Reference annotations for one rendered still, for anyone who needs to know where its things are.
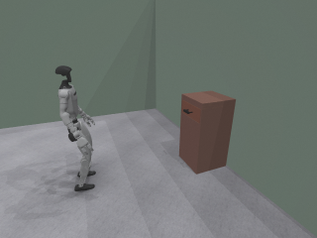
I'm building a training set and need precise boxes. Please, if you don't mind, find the handle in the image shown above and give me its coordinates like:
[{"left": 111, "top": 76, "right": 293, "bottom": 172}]
[{"left": 183, "top": 109, "right": 192, "bottom": 114}]

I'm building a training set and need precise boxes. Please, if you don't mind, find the left robot forearm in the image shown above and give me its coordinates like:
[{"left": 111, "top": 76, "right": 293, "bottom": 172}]
[{"left": 77, "top": 105, "right": 86, "bottom": 118}]

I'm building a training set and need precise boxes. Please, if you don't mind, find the right robot hand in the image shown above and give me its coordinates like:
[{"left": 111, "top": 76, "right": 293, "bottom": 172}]
[{"left": 77, "top": 137, "right": 94, "bottom": 155}]

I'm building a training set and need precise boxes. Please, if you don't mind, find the cabinet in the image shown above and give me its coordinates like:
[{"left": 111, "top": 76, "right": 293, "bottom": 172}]
[{"left": 179, "top": 90, "right": 236, "bottom": 175}]

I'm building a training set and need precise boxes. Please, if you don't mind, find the right robot forearm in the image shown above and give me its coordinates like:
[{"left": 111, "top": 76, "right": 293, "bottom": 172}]
[{"left": 61, "top": 113, "right": 82, "bottom": 140}]

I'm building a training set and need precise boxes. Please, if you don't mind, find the left robot hand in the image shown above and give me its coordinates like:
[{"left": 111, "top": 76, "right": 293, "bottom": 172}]
[{"left": 83, "top": 114, "right": 95, "bottom": 127}]

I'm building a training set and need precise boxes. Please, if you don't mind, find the robot right upper arm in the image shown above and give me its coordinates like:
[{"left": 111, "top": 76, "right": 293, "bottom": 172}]
[{"left": 58, "top": 89, "right": 70, "bottom": 119}]

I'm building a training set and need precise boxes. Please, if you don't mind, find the humanoid robot torso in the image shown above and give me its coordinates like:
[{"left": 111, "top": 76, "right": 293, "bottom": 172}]
[{"left": 57, "top": 86, "right": 81, "bottom": 134}]

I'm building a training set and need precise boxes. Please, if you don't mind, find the drawer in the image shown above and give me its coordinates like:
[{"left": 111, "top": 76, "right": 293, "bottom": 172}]
[{"left": 181, "top": 100, "right": 201, "bottom": 123}]

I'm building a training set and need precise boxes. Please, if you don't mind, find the robot left foot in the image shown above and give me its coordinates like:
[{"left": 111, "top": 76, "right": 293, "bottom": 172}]
[{"left": 77, "top": 171, "right": 96, "bottom": 178}]

